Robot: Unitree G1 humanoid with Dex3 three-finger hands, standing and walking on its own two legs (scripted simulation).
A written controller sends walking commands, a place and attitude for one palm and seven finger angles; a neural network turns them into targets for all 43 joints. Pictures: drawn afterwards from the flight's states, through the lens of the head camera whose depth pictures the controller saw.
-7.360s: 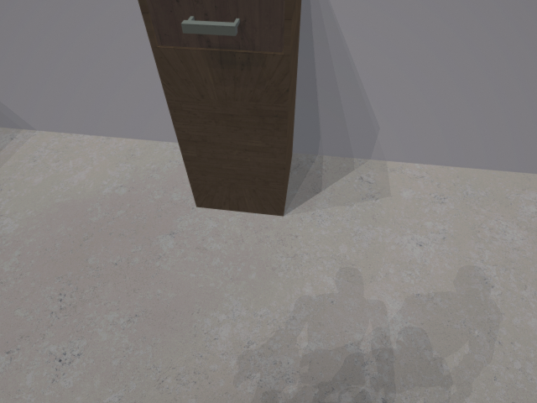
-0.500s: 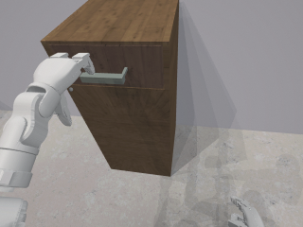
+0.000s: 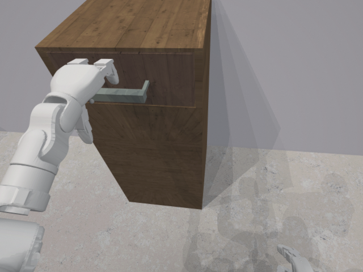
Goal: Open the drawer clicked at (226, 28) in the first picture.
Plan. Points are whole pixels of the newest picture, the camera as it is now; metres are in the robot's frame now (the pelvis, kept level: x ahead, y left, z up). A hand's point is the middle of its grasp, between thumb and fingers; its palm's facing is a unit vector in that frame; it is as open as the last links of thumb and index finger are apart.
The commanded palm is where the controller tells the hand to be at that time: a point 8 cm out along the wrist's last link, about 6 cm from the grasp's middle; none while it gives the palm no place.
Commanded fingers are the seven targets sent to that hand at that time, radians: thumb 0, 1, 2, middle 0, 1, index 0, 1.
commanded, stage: move the hooked fingers above the handle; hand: left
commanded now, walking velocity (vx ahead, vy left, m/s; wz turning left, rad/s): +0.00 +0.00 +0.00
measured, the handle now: (120, 89) +0.53 +0.22 +0.11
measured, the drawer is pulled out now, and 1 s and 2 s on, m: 0.00 0.00 0.00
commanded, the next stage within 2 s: lower the fingers behind the handle in 1.82 s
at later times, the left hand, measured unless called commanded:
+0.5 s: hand (111, 89) +0.47 +0.21 +0.16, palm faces -0.02 +0.00 -1.00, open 13.8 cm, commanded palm +0.45 +0.22 +0.23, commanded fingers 0.00 -0.50 0.30 -0.30 -1.20 -0.30 -1.20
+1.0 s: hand (106, 86) +0.47 +0.22 +0.17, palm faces +0.00 +0.01 -1.00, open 13.8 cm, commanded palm +0.46 +0.22 +0.23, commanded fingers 0.00 -0.50 0.30 -0.30 -1.20 -0.30 -1.20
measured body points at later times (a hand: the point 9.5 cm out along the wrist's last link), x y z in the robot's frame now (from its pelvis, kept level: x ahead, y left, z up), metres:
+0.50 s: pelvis +0.02 +0.00 +0.00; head +0.06 -0.03 +0.44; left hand +0.46 +0.21 +0.22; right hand +0.12 -0.26 -0.14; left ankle -0.02 +0.10 -0.74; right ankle +0.00 -0.12 -0.74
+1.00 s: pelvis +0.02 -0.01 +0.00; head +0.06 -0.04 +0.44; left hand +0.46 +0.22 +0.22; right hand +0.12 -0.28 -0.14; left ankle -0.02 +0.10 -0.74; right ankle +0.00 -0.12 -0.74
